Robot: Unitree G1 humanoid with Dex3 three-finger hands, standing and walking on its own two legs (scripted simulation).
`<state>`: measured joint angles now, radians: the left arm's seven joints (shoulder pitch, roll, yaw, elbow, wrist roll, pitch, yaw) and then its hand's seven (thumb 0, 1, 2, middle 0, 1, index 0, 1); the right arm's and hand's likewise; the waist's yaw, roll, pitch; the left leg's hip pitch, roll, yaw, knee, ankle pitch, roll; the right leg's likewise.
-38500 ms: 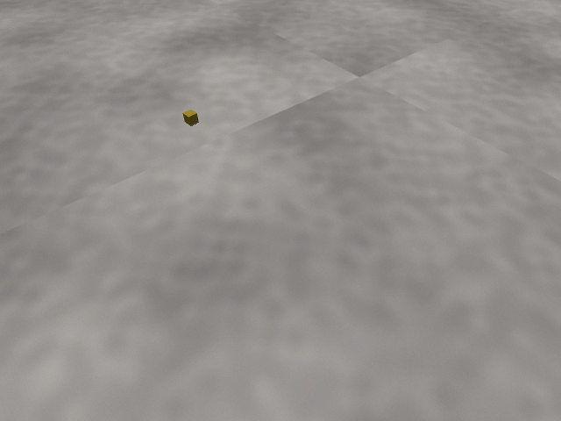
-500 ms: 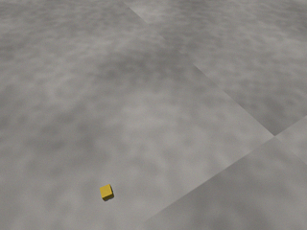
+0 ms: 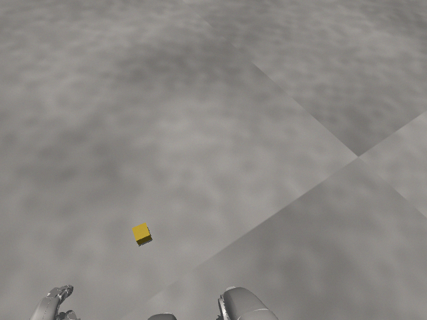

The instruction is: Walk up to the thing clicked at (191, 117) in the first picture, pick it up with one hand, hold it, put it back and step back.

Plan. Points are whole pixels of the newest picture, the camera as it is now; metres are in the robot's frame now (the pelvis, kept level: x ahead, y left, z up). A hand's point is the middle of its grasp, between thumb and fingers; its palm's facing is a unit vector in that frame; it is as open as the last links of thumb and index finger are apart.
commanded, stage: step back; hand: left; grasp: from above
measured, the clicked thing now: (142, 233) +0.50 +0.27 -0.73
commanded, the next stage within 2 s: none
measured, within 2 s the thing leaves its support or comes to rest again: neither
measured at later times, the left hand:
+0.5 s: hand out of the picture +0.00 +0.22 -0.13, palm faces -0.02 -0.91 -0.41, open 7.4 cm
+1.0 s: hand out of the picture -0.24 +0.23 -0.16, palm faces -0.06 -0.91 -0.41, open 7.4 cm
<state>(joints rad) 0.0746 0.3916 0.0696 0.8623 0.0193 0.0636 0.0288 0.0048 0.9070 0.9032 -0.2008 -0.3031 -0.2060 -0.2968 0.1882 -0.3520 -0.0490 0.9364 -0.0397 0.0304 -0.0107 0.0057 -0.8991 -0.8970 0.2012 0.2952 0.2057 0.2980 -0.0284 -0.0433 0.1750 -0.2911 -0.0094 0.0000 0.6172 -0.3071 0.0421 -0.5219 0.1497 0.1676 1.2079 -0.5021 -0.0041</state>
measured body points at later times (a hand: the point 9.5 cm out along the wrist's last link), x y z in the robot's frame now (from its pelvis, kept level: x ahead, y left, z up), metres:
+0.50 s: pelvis -0.13 -0.03 +0.00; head -0.07 -0.05 +0.44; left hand +0.00 +0.27 -0.10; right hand -0.05 -0.36 -0.13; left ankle -0.17 +0.10 -0.68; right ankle -0.08 -0.15 -0.73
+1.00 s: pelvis -0.32 -0.05 -0.01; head -0.26 -0.04 +0.43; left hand -0.23 +0.28 -0.13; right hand -0.18 -0.37 -0.11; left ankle -0.18 +0.08 -0.73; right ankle -0.36 -0.18 -0.72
